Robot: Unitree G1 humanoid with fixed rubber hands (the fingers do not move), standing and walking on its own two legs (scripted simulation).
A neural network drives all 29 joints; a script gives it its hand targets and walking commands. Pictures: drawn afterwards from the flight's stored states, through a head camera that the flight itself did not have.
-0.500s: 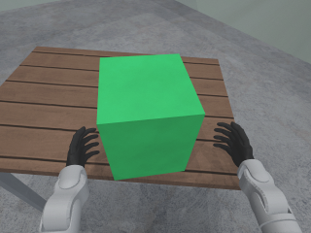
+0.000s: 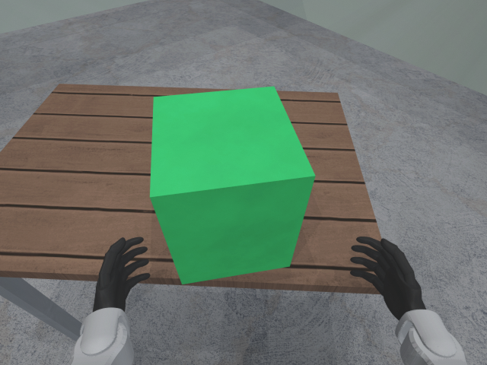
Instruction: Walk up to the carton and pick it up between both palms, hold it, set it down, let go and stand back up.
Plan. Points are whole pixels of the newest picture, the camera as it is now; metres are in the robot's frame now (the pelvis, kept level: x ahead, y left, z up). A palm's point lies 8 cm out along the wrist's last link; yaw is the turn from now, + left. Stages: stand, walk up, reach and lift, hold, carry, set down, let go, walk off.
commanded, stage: set down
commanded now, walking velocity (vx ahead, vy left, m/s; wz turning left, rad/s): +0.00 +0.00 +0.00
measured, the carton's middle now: (226, 188) +0.39 +0.09 +0.08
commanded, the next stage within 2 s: let go in 2.00 s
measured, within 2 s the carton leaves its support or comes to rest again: neither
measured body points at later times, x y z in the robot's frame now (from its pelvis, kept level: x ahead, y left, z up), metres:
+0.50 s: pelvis +0.01 +0.00 +0.00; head +0.03 +0.01 +0.45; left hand +0.19 +0.23 +0.02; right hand +0.24 -0.19 +0.02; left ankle +0.02 +0.15 -0.75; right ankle +0.05 -0.10 -0.75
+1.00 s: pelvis +0.02 +0.02 +0.00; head +0.02 +0.03 +0.45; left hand +0.19 +0.23 +0.01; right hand +0.24 -0.18 +0.02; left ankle +0.02 +0.15 -0.75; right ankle +0.05 -0.10 -0.75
